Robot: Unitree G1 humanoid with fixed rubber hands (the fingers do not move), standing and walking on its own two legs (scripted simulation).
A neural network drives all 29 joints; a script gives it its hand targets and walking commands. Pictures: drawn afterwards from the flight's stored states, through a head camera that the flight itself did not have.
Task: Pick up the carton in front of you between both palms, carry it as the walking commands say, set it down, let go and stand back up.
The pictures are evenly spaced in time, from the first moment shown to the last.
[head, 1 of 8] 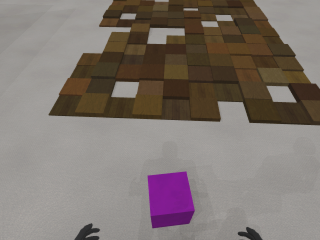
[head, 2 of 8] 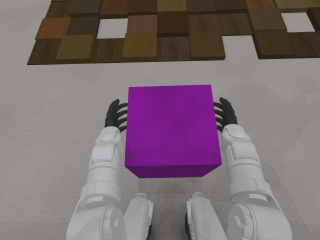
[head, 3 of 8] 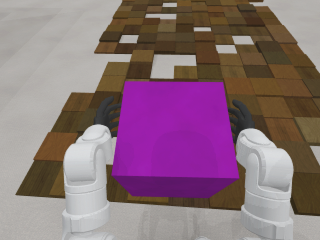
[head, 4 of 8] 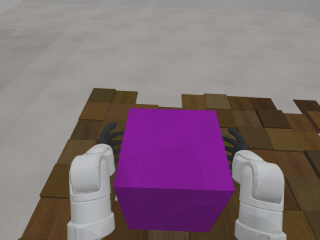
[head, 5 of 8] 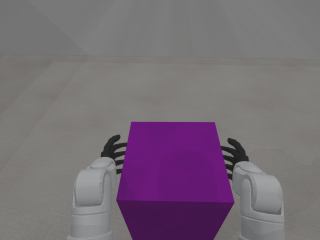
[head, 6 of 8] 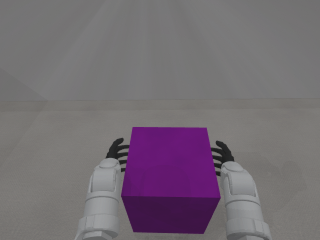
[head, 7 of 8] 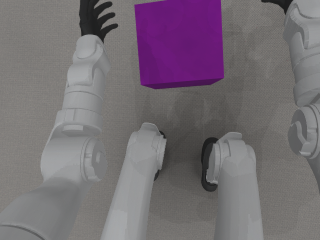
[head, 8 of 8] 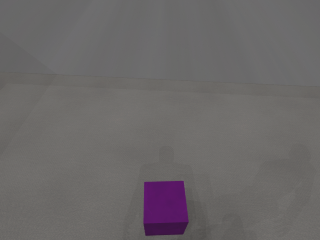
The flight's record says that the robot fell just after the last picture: no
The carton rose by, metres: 0.79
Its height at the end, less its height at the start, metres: +0.00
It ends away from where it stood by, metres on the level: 6.52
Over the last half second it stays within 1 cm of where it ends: yes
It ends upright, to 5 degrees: yes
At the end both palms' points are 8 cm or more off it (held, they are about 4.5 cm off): yes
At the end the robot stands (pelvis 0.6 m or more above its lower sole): yes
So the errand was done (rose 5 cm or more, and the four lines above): yes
